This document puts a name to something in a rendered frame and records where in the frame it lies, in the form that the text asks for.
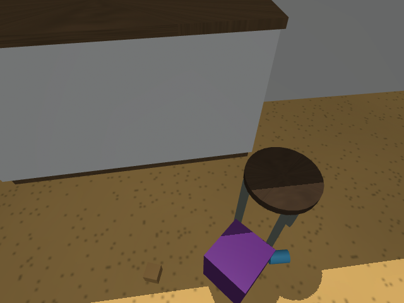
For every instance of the stool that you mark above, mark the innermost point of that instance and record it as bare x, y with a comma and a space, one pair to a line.
283, 181

